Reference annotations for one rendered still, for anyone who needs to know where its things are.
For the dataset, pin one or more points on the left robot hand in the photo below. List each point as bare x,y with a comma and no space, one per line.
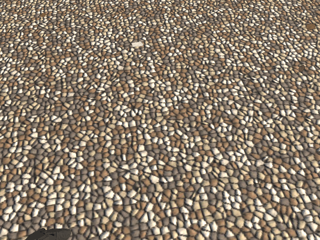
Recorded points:
50,234

